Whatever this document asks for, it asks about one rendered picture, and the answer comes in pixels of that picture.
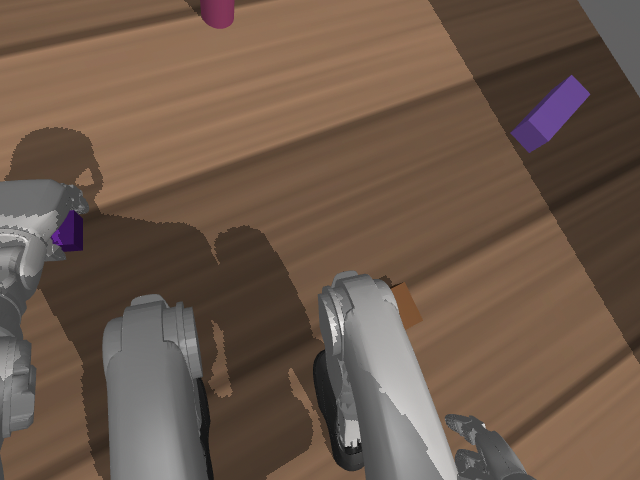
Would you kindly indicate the right robot foot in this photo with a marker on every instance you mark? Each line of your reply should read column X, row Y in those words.
column 348, row 458

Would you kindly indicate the left robot hand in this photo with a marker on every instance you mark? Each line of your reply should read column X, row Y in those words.
column 39, row 207

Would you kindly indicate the right robot hand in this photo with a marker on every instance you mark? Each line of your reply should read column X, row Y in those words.
column 495, row 459

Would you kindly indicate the left robot foot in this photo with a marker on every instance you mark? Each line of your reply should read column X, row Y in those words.
column 204, row 430

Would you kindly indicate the left robot arm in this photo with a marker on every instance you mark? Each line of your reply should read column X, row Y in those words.
column 22, row 257

